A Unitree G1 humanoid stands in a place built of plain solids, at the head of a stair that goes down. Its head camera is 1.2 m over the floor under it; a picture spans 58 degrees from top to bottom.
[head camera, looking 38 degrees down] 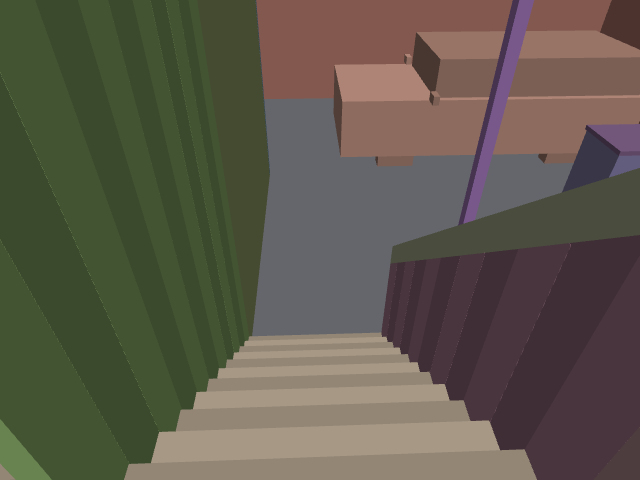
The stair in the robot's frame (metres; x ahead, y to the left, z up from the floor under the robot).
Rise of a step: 0.18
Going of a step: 0.20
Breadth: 1.25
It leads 2 degrees to the left of straight ahead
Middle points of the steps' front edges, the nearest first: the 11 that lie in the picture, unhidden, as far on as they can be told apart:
0.66 -0.03 -0.18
0.86 -0.02 -0.37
1.06 -0.02 -0.55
1.26 -0.01 -0.73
1.47 0.00 -0.92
1.67 0.01 -1.10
1.87 0.01 -1.29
2.07 0.02 -1.47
2.27 0.03 -1.65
2.47 0.04 -1.84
2.68 0.04 -2.02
